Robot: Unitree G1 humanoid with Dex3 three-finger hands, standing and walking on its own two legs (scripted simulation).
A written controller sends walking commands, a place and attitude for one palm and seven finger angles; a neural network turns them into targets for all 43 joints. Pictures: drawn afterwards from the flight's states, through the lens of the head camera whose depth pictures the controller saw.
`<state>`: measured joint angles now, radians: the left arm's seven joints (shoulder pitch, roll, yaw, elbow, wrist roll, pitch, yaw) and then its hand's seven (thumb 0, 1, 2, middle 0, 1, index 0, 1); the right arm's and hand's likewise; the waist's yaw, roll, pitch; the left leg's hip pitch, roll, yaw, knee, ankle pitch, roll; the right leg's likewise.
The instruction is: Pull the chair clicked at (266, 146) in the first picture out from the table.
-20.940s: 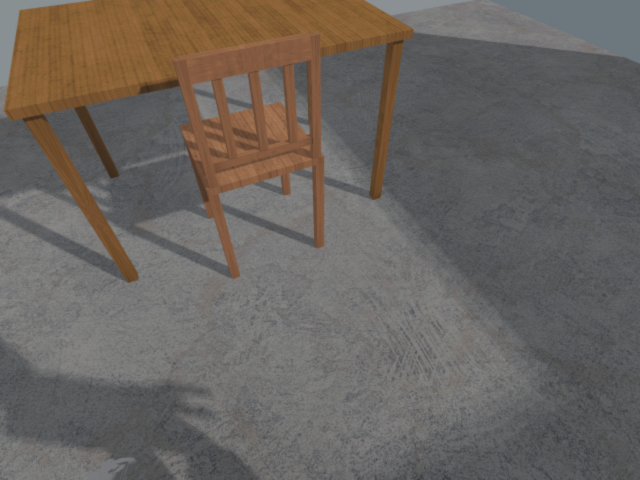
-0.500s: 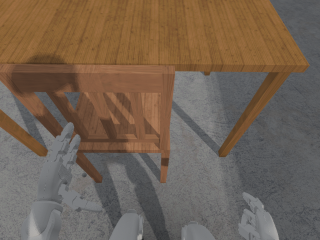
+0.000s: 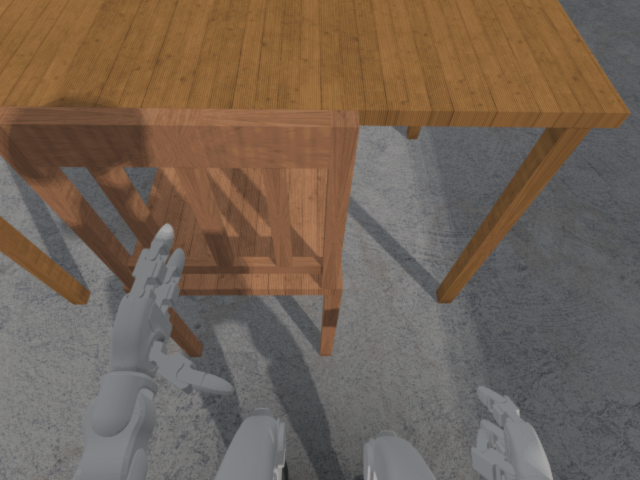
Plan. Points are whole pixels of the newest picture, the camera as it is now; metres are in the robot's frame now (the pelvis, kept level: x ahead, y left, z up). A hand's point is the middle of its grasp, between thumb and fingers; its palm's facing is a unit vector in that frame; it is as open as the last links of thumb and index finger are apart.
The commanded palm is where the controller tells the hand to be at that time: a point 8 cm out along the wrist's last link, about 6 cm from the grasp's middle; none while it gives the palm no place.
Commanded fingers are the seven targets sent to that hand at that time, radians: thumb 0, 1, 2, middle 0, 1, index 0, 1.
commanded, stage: aim the fingers beside a spindle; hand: left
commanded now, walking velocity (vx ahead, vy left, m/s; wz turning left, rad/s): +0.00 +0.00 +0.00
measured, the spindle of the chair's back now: (210, 220) +0.45 +0.17 +0.01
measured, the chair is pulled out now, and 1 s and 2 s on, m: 0.00 0.00 0.00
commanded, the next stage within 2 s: none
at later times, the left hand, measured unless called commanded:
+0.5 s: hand (208, 313) +0.31 +0.15 +0.02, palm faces +0.03 -1.00 -0.04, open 16.9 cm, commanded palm +0.28 +0.20 +0.02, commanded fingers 0.00 -0.50 0.30 -0.06 -0.08 -0.06 -0.08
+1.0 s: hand (200, 320) +0.30 +0.16 +0.02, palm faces +0.03 -1.00 -0.05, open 16.9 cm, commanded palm +0.28 +0.20 +0.01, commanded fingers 0.00 -0.50 0.30 -0.06 -0.08 -0.06 -0.08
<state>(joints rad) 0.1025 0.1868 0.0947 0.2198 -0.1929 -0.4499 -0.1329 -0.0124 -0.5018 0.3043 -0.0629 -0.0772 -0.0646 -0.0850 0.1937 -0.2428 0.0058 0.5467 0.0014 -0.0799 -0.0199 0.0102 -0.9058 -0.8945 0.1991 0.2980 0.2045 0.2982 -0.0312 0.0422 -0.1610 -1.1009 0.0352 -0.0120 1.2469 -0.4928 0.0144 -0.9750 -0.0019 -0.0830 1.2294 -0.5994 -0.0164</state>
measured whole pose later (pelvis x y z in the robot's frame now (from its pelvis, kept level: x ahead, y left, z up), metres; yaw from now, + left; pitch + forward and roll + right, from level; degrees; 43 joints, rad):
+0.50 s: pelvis +0.01 +0.00 -0.01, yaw -1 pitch +22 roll -2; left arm 0.10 0.18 0.08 0.17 -0.16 -0.46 -0.05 -0.01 -0.50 0.30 -0.07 -0.08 -0.07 -0.09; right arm 0.19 -0.23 0.00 0.53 -0.01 -0.02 -0.01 0.01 -0.91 -0.89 0.20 0.30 0.20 0.30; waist -0.03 0.03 -0.16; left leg -1.14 0.04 0.00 1.28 -0.52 0.01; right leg -1.02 0.01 -0.07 1.27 -0.62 -0.02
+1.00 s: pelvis +0.01 -0.01 +0.00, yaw +0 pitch +21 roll -2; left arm 0.08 0.20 0.12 0.28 -0.21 -0.44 -0.13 -0.01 -0.50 0.30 -0.06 -0.08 -0.06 -0.08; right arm 0.19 -0.25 0.01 0.54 0.02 -0.01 -0.01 0.01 -0.91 -0.89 0.20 0.30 0.20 0.30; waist -0.02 0.05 -0.18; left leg -1.12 0.04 -0.02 1.26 -0.51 0.00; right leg -1.00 0.00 -0.08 1.26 -0.62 -0.03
